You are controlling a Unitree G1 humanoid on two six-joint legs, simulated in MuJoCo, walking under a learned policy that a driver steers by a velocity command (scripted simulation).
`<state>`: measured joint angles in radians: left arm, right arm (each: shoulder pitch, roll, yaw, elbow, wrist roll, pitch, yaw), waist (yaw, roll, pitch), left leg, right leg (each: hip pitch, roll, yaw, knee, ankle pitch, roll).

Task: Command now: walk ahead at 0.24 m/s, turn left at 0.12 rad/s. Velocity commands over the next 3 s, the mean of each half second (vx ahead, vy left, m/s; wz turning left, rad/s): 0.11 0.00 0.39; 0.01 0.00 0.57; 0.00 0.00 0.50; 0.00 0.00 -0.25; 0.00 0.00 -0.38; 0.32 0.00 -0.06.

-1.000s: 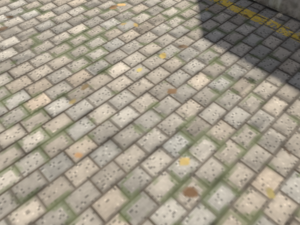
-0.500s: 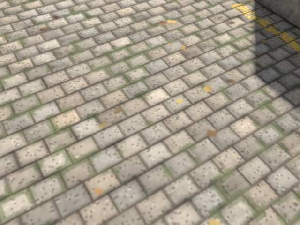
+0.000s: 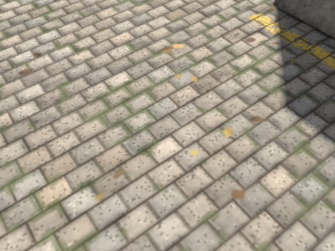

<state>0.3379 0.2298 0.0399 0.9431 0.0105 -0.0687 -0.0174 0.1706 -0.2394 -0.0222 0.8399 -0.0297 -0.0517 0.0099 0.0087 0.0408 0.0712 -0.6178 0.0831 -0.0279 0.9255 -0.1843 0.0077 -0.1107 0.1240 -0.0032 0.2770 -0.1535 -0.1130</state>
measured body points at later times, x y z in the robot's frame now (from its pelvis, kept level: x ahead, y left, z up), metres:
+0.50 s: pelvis +0.10 +0.04 -0.01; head +0.14 +0.06 +0.44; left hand +0.17 +0.32 -0.14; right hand +0.24 -0.22 -0.13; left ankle +0.17 +0.10 -0.75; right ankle +0.15 -0.12 -0.68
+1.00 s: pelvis +0.11 -0.02 +0.00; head +0.15 -0.03 +0.45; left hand +0.07 +0.28 -0.09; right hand +0.34 -0.22 -0.14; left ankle +0.03 +0.09 -0.66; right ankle +0.15 -0.10 -0.75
